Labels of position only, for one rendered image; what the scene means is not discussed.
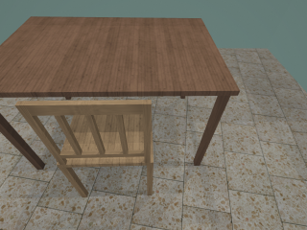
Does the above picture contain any table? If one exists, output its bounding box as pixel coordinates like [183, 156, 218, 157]
[0, 16, 240, 170]

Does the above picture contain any chair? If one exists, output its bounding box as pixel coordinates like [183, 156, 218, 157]
[15, 100, 154, 197]

